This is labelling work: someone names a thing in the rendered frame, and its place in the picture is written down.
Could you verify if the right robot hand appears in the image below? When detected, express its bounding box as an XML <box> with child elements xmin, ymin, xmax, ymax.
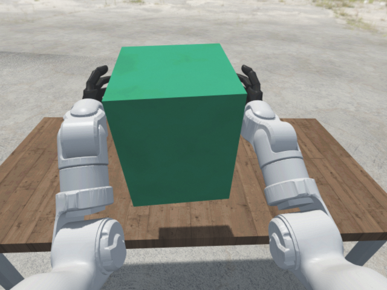
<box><xmin>236</xmin><ymin>65</ymin><xmax>262</xmax><ymax>104</ymax></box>

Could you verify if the table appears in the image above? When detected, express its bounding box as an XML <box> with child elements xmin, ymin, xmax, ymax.
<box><xmin>0</xmin><ymin>117</ymin><xmax>387</xmax><ymax>290</ymax></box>

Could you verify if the carton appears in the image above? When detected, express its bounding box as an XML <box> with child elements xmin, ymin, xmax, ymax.
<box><xmin>102</xmin><ymin>43</ymin><xmax>247</xmax><ymax>207</ymax></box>

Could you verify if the robot left forearm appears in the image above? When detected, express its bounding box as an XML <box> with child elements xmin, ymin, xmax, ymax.
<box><xmin>51</xmin><ymin>98</ymin><xmax>114</xmax><ymax>266</ymax></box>

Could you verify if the robot right upper arm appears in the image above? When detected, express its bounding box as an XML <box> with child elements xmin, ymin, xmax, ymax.
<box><xmin>268</xmin><ymin>209</ymin><xmax>387</xmax><ymax>290</ymax></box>

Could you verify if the robot left upper arm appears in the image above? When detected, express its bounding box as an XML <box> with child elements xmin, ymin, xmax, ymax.
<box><xmin>10</xmin><ymin>217</ymin><xmax>126</xmax><ymax>290</ymax></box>

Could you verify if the left robot hand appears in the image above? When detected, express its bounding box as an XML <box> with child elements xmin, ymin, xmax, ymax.
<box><xmin>82</xmin><ymin>65</ymin><xmax>111</xmax><ymax>103</ymax></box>

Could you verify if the robot right forearm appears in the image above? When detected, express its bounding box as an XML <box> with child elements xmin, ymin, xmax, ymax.
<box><xmin>241</xmin><ymin>100</ymin><xmax>343</xmax><ymax>247</ymax></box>

